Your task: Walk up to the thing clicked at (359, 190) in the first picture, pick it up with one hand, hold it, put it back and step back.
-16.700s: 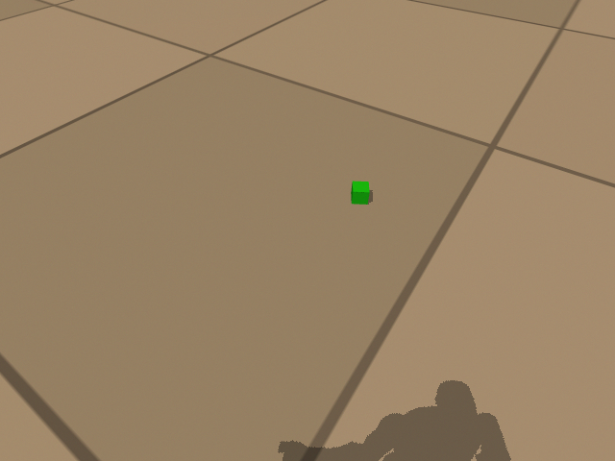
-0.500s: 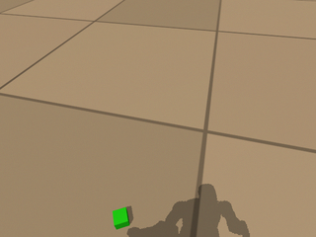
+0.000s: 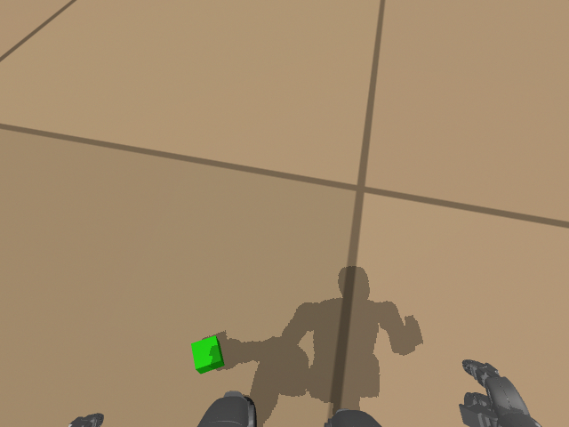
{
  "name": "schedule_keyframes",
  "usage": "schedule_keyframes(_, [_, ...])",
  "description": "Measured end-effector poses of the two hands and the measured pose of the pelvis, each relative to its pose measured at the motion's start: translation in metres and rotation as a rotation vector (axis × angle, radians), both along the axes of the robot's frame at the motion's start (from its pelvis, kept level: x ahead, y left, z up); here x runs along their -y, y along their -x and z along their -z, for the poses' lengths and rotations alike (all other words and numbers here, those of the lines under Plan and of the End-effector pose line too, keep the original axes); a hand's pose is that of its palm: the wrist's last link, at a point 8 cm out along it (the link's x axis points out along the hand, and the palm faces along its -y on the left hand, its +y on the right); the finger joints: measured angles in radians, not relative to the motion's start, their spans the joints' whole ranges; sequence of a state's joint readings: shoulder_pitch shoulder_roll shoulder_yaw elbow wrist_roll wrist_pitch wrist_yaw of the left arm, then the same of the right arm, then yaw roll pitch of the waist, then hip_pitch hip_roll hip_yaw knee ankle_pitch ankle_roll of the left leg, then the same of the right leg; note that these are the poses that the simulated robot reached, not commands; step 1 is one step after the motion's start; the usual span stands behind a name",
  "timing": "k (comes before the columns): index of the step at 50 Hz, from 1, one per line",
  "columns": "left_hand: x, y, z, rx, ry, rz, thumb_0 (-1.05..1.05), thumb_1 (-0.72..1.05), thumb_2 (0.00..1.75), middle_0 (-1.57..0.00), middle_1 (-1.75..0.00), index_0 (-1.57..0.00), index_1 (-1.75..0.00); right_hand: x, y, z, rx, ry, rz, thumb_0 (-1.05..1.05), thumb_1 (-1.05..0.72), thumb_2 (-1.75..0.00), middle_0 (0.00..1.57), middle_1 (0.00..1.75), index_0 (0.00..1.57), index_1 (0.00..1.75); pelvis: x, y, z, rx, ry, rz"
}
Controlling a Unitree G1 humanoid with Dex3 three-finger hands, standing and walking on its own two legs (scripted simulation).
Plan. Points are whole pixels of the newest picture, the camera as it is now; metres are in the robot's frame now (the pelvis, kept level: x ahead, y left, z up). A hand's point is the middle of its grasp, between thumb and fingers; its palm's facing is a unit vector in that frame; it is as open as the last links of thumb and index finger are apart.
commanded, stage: walk up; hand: left
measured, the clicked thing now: (208, 354) +0.37 +0.26 -0.71
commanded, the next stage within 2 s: none
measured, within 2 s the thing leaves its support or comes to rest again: neither
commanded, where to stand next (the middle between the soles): +0.00 +0.00 m, yaw +3 degrees
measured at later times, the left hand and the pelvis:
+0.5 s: hand out of the picture -0.03 +0.28 -0.13, palm faces +0.10 -0.91 -0.40, open 7.4 cm; pelvis -0.02 +0.00 +0.01, yaw +6 degrees
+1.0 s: hand out of the picture +0.06 +0.27 -0.14, palm faces +0.04 -0.91 -0.41, open 7.4 cm; pelvis -0.03 +0.00 +0.00, yaw +5 degrees
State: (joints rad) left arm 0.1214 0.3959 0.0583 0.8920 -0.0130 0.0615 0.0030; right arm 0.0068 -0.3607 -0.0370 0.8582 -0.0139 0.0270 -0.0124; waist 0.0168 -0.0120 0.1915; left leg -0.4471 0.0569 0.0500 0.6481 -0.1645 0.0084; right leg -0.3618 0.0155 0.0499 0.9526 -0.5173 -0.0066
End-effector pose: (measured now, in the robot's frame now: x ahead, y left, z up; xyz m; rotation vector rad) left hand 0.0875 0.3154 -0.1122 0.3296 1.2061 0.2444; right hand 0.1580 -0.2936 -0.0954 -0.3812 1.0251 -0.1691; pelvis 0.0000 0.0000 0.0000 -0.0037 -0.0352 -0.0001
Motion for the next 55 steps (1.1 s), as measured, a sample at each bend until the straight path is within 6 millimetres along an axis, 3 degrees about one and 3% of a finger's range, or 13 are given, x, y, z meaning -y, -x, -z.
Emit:
schedule_keyframes(5, [0.016, 0.029, -0.005, -0.001, -0.043, 0.007, 0.00, 0.90, 0.90, -0.20, -0.30, -0.20, -0.30, 0.029, 0.015, 0.018, 0.017, -0.014, 0.018, 0.00, -0.90, -0.90, 0.20, 0.30, 0.20, 0.30, 0.019, 0.020, 0.012, 0.004, 0.015, -0.004])
schedule_keyframes(10, [0.027, 0.066, -0.023, -0.044, -0.060, -0.012, 0.00, 0.90, 0.90, -0.20, -0.30, -0.20, -0.30, 0.042, 0.055, 0.018, -0.072, -0.023, 0.048, 0.00, -0.91, -0.90, 0.20, 0.30, 0.20, 0.30, 0.026, 0.031, -0.003, -0.008, -0.034, -0.006])
schedule_keyframes(16, [0.029, 0.085, -0.038, 0.037, -0.046, -0.049, 0.00, 0.90, 0.89, -0.21, -0.30, -0.20, -0.30, 0.045, 0.107, 0.014, -0.238, -0.021, -0.005, 0.00, -0.91, -0.90, 0.20, 0.30, 0.20, 0.30, 0.027, 0.027, -0.014, -0.012, -0.027, -0.066])
schedule_keyframes(19, [0.020, 0.100, -0.041, 0.049, -0.038, -0.072, 0.00, 0.90, 0.89, -0.21, -0.30, -0.21, -0.30, 0.041, 0.110, 0.007, -0.268, -0.014, -0.038, 0.00, -0.91, -0.90, 0.20, 0.30, 0.20, 0.30, 0.022, 0.023, -0.017, -0.006, -0.025, -0.092])
schedule_keyframes(25, [-0.010, 0.124, -0.025, -0.036, -0.024, -0.109, 0.00, 0.90, 0.90, -0.21, -0.30, -0.20, -0.30, 0.021, 0.080, -0.008, -0.135, 0.018, -0.067, 0.01, -0.90, -0.90, 0.20, 0.30, 0.20, 0.30, 0.002, 0.015, -0.011, 0.008, -0.034, -0.099])
schedule_keyframes(28, [-0.014, 0.116, -0.019, -0.058, -0.014, -0.114, 0.01, 0.90, 0.90, -0.20, -0.30, -0.20, -0.30, 0.013, 0.070, -0.016, -0.071, 0.025, -0.065, 0.00, -0.90, -0.90, 0.20, 0.30, 0.20, 0.30, -0.003, 0.011, -0.013, 0.012, -0.023, -0.100])
schedule_keyframes(34, [-0.010, 0.081, -0.016, 0.002, 0.012, -0.088, 0.01, 0.90, 0.90, -0.20, -0.30, -0.20, -0.30, 0.010, 0.055, -0.024, -0.039, 0.038, -0.070, 0.00, -0.90, -0.90, 0.20, 0.30, 0.20, 0.30, -0.001, 0.004, -0.015, 0.025, -0.014, -0.092])
schedule_keyframes(43, [0.012, 0.046, -0.013, 0.048, -0.022, -0.035, 0.00, 0.90, 0.90, -0.20, -0.30, -0.20, -0.30, 0.020, 0.034, 0.008, -0.068, -0.010, -0.024, 0.00, -0.90, -0.90, 0.20, 0.30, 0.20, 0.30, 0.014, 0.012, -0.001, 0.023, -0.005, -0.082])
schedule_keyframes(48, [0.009, 0.039, -0.018, 0.077, -0.043, 0.005, 0.00, 0.90, 0.89, -0.21, -0.30, -0.20, -0.30, 0.014, 0.049, 0.015, -0.103, -0.020, -0.024, 0.00, -0.91, -0.90, 0.20, 0.30, 0.20, 0.30, 0.008, 0.025, -0.002, -0.002, -0.009, -0.086])
schedule_keyframes(55, [-0.004, 0.046, -0.012, 0.064, -0.017, -0.027, 0.00, 0.90, 0.90, -0.20, -0.30, -0.20, -0.30, 0.001, 0.100, 0.015, -0.202, -0.015, -0.012, 0.00, -0.91, -0.90, 0.20, 0.30, 0.20, 0.30, -0.003, 0.028, -0.004, 0.006, -0.020, -0.088])
